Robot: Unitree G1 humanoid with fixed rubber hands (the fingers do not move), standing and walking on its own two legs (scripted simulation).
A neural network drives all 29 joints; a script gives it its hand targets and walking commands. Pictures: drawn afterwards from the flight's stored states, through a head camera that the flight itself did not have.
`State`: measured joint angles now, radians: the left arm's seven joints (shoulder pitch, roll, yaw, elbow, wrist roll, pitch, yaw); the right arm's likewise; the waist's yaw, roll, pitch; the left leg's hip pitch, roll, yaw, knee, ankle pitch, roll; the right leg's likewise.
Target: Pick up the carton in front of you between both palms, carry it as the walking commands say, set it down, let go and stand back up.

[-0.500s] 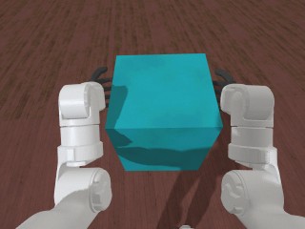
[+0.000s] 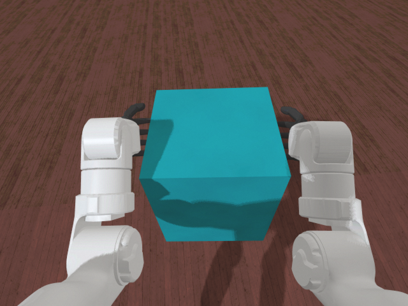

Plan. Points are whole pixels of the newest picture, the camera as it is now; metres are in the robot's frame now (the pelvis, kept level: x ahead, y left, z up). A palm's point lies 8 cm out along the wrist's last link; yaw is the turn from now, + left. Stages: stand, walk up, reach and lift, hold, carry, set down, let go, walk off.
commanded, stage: carry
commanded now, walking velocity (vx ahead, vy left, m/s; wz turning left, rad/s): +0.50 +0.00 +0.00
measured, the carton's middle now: (213, 170) +0.37 -0.01 +0.08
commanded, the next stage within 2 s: none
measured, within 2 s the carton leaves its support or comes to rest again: neither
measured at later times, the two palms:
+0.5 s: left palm (141, 48) +0.65 +0.15 +0.20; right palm (261, 38) +0.69 -0.15 +0.20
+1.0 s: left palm out of the picture +0.99 +0.12 +0.25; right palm out of the picture +0.97 -0.18 +0.25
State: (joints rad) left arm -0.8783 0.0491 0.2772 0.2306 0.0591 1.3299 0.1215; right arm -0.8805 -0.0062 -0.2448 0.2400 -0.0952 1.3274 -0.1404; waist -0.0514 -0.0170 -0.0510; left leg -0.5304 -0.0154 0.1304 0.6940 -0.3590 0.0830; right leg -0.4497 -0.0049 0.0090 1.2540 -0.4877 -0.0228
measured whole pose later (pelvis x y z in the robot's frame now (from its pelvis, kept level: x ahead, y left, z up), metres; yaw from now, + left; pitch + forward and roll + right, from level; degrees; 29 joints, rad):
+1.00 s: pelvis +0.60 +0.00 +0.08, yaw +0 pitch +5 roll +0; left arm -0.89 0.02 0.29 0.11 0.10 1.37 0.13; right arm -0.89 -0.01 -0.25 0.14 -0.04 1.34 -0.17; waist -0.09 0.00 -0.02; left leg -0.27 -0.01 0.10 0.51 -0.45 0.06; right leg -0.75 -0.04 -0.05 0.97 -0.37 -0.03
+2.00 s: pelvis +1.24 -0.01 +0.10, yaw +1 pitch +4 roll -1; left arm -0.45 -0.14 0.20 -0.10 0.14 1.25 0.16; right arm -0.43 0.17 -0.24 -0.15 -0.16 1.18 -0.12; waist 0.01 0.02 -0.06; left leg -0.06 0.04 0.11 0.53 -0.44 0.01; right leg -0.45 -0.01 -0.20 0.40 -0.02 -0.07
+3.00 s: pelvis +1.87 -0.01 +0.11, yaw +2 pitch +4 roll +0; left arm -0.27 -0.15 0.12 -0.18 0.14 1.25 0.18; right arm -0.25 0.15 -0.14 -0.22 -0.15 1.22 -0.13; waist 0.01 0.03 -0.12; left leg -0.36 0.06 0.07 1.11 -0.42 0.00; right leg -0.39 -0.05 -0.24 0.49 -0.18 -0.07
